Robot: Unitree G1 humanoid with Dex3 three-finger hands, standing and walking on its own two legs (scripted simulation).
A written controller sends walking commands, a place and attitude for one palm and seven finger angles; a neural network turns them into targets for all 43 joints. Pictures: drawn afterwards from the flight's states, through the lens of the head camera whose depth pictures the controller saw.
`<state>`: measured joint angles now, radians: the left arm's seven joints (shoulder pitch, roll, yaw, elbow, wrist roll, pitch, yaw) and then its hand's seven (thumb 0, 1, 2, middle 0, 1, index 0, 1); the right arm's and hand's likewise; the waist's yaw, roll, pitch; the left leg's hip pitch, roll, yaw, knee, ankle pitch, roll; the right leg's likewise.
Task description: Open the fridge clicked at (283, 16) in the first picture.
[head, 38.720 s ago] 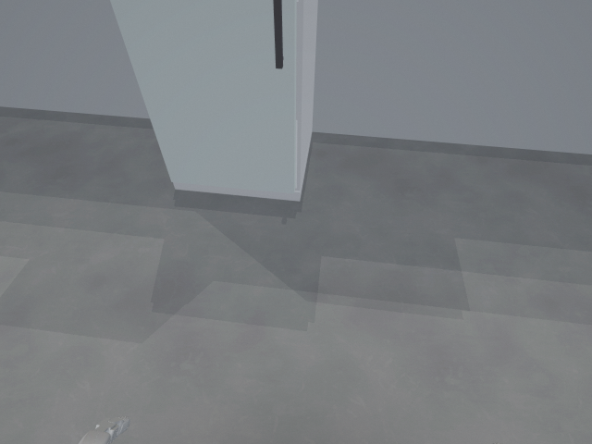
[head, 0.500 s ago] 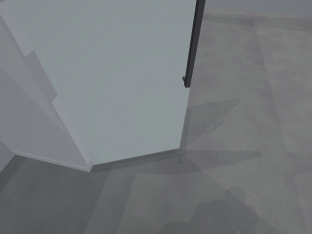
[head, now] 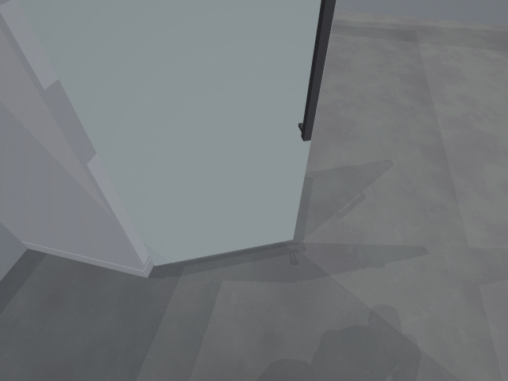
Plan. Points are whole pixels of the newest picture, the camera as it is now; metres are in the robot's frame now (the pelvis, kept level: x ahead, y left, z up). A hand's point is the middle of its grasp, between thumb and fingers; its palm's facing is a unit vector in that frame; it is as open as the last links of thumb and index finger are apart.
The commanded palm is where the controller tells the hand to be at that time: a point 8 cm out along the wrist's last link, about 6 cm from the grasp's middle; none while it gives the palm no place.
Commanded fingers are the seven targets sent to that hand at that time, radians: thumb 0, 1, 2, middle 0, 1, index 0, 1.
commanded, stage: stand and wait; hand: right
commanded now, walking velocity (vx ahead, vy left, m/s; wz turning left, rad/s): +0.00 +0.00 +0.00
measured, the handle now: (313, 65) +0.75 -0.09 +0.13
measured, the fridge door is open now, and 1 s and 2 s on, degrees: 64 64 64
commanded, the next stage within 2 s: none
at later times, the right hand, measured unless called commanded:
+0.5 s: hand out of the picture -0.01 -0.15 -0.18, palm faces +0.03 +0.99 -0.15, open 7.3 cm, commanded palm none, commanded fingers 0.00 -0.90 -0.90 0.20 0.30 0.20 0.30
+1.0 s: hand out of the picture +0.00 -0.15 -0.18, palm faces +0.03 +0.99 -0.16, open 7.3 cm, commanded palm none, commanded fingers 0.00 -0.90 -0.90 0.20 0.30 0.20 0.30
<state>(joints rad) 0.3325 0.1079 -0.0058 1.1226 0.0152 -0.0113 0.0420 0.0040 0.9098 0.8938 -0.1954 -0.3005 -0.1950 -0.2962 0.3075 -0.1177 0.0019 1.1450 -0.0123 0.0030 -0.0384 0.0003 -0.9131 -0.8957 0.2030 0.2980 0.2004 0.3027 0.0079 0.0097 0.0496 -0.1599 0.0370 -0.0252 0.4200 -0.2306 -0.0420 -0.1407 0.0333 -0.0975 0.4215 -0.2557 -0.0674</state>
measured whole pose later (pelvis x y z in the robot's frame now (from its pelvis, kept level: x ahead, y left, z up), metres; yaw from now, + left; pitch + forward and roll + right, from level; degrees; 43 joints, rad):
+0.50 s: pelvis +0.01 +0.00 +0.00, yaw +0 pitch -1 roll +0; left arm 0.31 0.11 -0.01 1.12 0.02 -0.01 0.04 0.00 0.91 0.89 -0.20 -0.30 -0.19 -0.30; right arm 0.29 -0.12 0.00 1.14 -0.01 0.00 -0.04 0.00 -0.91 -0.90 0.20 0.30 0.20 0.30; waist 0.01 0.01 0.05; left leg -0.16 0.03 -0.02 0.42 -0.24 -0.04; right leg -0.14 0.03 -0.09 0.42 -0.26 -0.06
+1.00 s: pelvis +0.01 +0.01 +0.00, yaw +0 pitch -1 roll +0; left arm 0.30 0.11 -0.01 1.13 0.02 -0.02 0.05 0.00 0.91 0.89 -0.20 -0.30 -0.19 -0.30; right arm 0.28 -0.12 0.00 1.14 -0.01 0.00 -0.04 0.00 -0.91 -0.90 0.20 0.30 0.20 0.30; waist 0.01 0.01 0.06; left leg -0.14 0.03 -0.02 0.41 -0.25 -0.03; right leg -0.12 0.03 -0.09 0.41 -0.27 -0.06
